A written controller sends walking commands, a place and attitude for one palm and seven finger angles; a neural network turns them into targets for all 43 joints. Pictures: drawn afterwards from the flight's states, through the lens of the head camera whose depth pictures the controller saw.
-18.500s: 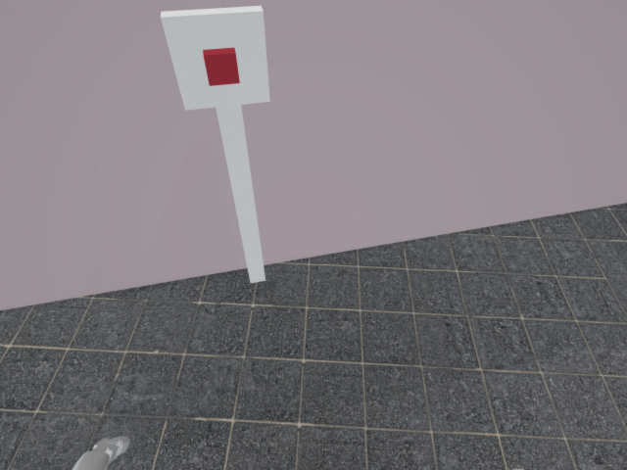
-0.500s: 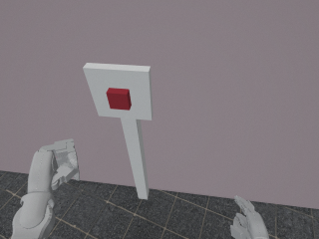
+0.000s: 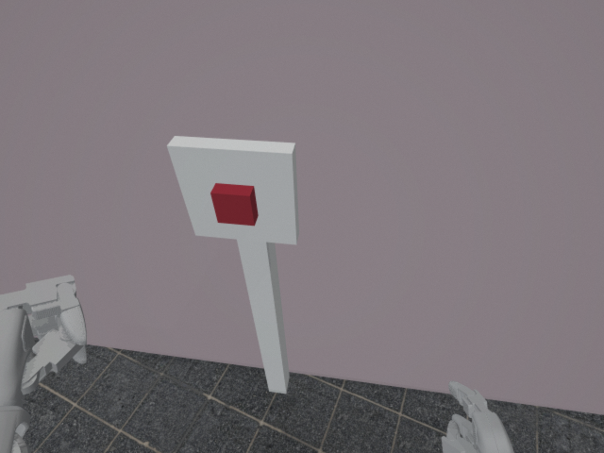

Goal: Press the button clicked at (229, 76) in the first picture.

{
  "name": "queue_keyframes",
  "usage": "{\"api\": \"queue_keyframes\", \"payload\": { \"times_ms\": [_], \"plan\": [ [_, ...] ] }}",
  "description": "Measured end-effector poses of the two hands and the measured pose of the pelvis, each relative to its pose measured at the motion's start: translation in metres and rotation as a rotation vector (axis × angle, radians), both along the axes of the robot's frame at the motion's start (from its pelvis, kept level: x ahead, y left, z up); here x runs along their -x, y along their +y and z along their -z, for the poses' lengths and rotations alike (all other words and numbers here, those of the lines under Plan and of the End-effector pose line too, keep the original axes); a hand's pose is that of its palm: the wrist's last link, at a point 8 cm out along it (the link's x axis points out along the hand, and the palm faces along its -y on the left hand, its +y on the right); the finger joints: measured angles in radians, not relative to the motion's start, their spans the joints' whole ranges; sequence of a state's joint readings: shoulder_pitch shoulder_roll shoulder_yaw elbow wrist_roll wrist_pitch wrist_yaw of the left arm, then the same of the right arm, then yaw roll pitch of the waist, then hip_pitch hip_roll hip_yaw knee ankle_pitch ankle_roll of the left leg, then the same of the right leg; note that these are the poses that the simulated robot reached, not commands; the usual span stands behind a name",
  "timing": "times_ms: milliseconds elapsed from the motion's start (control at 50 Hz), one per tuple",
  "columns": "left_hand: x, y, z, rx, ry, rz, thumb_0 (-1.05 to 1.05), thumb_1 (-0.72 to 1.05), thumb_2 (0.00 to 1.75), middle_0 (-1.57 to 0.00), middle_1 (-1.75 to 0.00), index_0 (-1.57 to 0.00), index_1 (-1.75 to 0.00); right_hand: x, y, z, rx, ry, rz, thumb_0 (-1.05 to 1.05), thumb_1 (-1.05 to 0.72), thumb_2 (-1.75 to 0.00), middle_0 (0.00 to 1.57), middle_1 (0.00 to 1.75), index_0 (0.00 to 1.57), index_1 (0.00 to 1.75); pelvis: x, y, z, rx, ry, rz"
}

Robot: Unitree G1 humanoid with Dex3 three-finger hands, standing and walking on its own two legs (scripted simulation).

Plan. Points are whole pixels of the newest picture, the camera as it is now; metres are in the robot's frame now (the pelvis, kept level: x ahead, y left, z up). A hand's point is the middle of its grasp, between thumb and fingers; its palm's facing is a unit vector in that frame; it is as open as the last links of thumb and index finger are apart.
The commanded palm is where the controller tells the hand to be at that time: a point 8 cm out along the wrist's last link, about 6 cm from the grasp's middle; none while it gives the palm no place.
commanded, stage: draw the hand back to the body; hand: left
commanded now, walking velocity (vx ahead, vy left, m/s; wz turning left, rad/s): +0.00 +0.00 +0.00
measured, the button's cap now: (236, 203) +0.46 +0.17 +0.09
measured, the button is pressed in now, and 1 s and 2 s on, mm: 0 0 0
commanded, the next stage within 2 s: step back with the hand held close in 0.22 s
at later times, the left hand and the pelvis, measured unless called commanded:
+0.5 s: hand (84, 334) +0.18 +0.25 +0.16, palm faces +0.39 -0.82 -0.43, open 3.1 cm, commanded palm +0.12 +0.28 +0.17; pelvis -0.01 +0.00 +0.00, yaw +0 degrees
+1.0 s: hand (27, 416) +0.10 +0.26 +0.15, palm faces +0.36 -0.82 -0.45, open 3.1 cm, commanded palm +0.05 +0.30 +0.17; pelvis -0.08 +0.02 -0.01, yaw +0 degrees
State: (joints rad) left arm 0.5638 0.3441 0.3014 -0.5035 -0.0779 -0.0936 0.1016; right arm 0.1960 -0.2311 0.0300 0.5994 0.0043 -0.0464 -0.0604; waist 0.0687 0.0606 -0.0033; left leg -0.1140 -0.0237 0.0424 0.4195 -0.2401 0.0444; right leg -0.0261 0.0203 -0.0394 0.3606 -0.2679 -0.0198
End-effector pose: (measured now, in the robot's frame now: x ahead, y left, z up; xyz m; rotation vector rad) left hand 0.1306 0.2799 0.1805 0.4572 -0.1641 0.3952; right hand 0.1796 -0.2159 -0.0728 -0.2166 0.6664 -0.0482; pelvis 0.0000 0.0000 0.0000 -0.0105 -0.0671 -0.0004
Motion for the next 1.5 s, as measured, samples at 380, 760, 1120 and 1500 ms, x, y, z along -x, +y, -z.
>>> {"api": "queue_keyframes", "payload": {
  "times_ms": [380, 760, 1120, 1500],
  "plan": [
    [-0.002, -0.005, 0.001, 0.016, -0.013, 0.003, 0.02, 0.89, 0.9, -1.3, -1.5, -1.3, -1.5, 0.003, 0.002, 0.0, -0.004, 0.0, -0.007, 0.01, -0.9, -0.89, 0.21, 0.3, 0.2, 0.3, 0.004, -0.003, 0.0, 0.002, -0.001, -0.004],
    [0.013, 0.006, 0.002, -0.101, 0.05, 0.113, 0.02, 0.89, 0.9, -1.3, -1.5, -1.3, -1.5, 0.057, -0.019, 0.003, 0.06, 0.118, 0.133, 0.01, -0.91, -0.89, 0.2, 0.3, 0.2, 0.3, 0.038, 0.011, 0.004, 0.009, 0.085, 0.008],
    [0.086, 0.025, 0.014, -0.05, -0.099, 0.078, 0.02, 0.89, 0.9, -1.3, -1.5, -1.31, -1.5, 0.127, 0.002, 0.005, 0.12, 0.098, 0.092, 0.01, -0.9, -0.89, 0.21, 0.3, 0.21, 0.3, 0.099, 0.027, 0.016, 0.051, 0.065, -0.014],
    [0.144, 0.019, 0.012, -0.073, -0.108, 0.202, 0.02, 0.89, 0.9, -1.3, -1.5, -1.31, -1.5, 0.176, 0.036, 0.007, 0.063, 0.049, -0.002, 0.01, -0.9, -0.89, 0.21, 0.3, 0.21, 0.3, 0.182, 0.027, 0.019, 0.043, 0.164, 0.034]
  ]
}}
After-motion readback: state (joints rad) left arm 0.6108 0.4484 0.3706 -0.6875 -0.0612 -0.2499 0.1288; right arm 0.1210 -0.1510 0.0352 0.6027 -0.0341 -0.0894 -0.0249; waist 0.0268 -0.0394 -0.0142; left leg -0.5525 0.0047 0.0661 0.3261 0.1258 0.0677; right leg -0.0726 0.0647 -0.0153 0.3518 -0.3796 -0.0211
